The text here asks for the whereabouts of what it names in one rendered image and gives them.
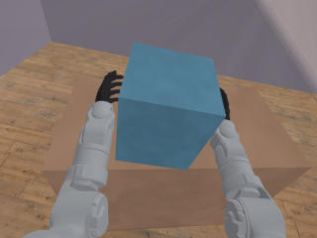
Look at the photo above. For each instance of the left robot forearm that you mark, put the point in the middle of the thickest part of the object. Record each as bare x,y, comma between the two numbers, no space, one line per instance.
89,167

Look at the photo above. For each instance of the robot left upper arm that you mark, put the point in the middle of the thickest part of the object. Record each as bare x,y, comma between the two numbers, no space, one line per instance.
77,214

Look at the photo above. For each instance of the pedestal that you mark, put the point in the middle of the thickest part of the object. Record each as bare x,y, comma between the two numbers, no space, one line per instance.
150,197

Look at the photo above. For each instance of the right robot hand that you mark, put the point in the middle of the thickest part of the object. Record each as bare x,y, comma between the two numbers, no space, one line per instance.
225,103

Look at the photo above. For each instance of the robot right upper arm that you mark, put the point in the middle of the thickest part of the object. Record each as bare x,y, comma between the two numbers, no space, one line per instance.
250,217

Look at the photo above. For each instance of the left robot hand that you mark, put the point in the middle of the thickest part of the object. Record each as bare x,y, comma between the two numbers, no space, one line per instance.
104,92

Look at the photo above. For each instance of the right robot forearm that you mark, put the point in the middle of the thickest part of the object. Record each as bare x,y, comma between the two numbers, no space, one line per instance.
234,167

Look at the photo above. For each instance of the carton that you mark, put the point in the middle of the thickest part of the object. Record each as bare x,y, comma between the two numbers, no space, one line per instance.
169,106

